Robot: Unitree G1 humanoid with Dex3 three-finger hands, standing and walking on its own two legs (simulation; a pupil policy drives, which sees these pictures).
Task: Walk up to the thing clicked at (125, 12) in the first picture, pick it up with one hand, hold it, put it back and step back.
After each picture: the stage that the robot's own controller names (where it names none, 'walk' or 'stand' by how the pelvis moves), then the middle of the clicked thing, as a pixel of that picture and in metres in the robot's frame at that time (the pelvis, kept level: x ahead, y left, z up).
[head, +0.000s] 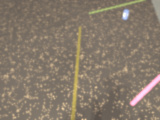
stand; (125, 14) +1.96 -0.55 -0.72
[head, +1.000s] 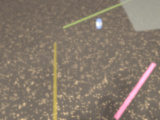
walk; (98, 23) +1.89 -0.03 -0.70
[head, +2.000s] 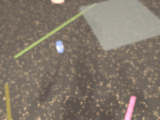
walk; (59, 46) +1.27 +0.34 -0.71
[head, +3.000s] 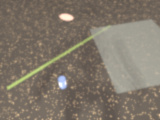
walk; (62, 82) +0.81 +0.27 -0.71
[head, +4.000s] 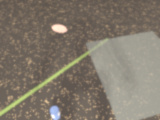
walk; (55, 113) +0.52 +0.24 -0.70
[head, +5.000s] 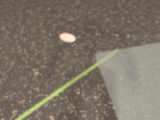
stand; out of the picture +0.40 +0.21 -0.71
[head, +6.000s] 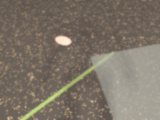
stand; out of the picture +0.36 +0.22 -0.72
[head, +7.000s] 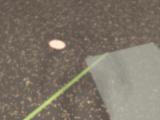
stand; out of the picture +0.37 +0.24 -0.72
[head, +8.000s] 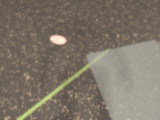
stand; out of the picture +0.37 +0.24 -0.73
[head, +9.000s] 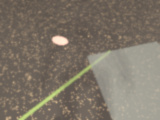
stand; out of the picture +0.37 +0.23 -0.73
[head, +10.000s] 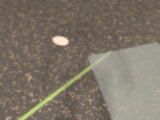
stand; out of the picture +0.37 +0.23 -0.73
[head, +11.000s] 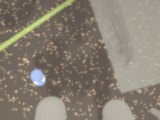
go down; (38, 78) +0.43 +0.24 -0.45
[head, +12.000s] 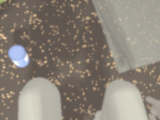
go down; (19, 56) +0.44 +0.29 -0.30
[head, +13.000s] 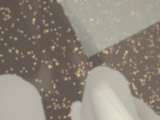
close in; out of the picture +0.41 +0.32 -0.23
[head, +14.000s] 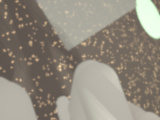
close; out of the picture +0.41 +0.33 -0.22
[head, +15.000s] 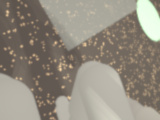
close; out of the picture +0.39 +0.32 -0.22
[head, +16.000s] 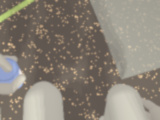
lift; (9, 75) +0.32 +0.27 -0.06
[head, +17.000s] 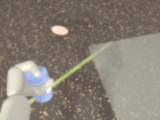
hold; (40, 84) +0.34 +0.17 +0.04
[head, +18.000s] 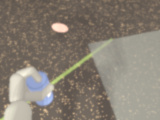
hold; (40, 89) +0.33 +0.17 +0.00
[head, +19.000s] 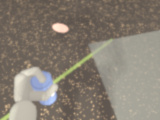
crouch; (44, 89) +0.33 +0.16 +0.00
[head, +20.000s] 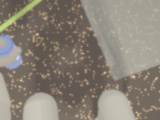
crouch; (7, 53) +0.44 +0.25 -0.09
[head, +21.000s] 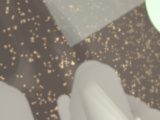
lower; out of the picture +0.40 +0.34 -0.22
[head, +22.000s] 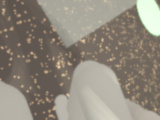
lower; out of the picture +0.40 +0.34 -0.22
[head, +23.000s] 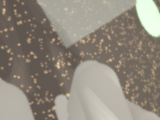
lower; out of the picture +0.40 +0.34 -0.22
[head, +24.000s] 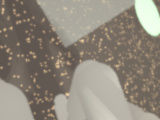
lower; out of the picture +0.40 +0.34 -0.22
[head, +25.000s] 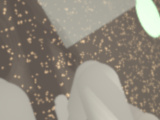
loosen; out of the picture +0.40 +0.33 -0.23
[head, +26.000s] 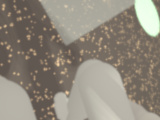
rise; out of the picture +0.40 +0.33 -0.23
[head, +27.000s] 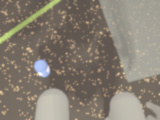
walk; (42, 68) +0.45 +0.25 -0.41
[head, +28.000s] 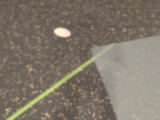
stand; out of the picture +0.39 +0.21 -0.66
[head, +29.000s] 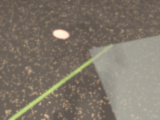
stand; out of the picture +0.39 +0.23 -0.67
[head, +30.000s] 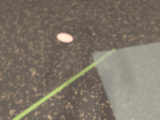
stand; out of the picture +0.40 +0.21 -0.71
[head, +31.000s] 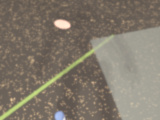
walk; (60, 118) +0.43 +0.19 -0.70
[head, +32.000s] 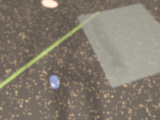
walk; (54, 82) +0.67 +0.23 -0.70
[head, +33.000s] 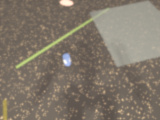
stand; (66, 59) +1.01 +0.26 -0.70
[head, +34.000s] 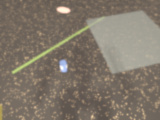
stand; (63, 66) +1.01 +0.24 -0.72
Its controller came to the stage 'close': yes
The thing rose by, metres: 0.70
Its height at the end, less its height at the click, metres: +0.00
